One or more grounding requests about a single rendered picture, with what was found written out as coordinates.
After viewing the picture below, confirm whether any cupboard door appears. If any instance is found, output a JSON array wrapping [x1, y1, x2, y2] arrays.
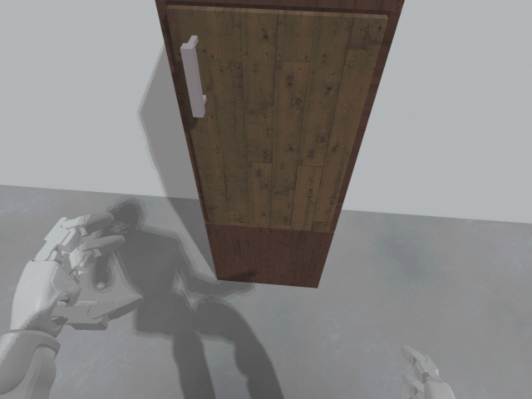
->
[[165, 5, 388, 232]]

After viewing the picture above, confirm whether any robot left forearm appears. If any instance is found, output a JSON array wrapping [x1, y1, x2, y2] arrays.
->
[[0, 330, 61, 399]]

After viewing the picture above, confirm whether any right robot hand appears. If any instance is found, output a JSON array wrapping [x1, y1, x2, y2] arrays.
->
[[400, 344, 456, 399]]

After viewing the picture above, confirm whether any handle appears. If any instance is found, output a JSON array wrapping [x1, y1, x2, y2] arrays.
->
[[180, 36, 207, 118]]

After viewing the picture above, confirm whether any left robot hand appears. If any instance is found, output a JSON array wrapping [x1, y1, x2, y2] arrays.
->
[[10, 212, 145, 338]]

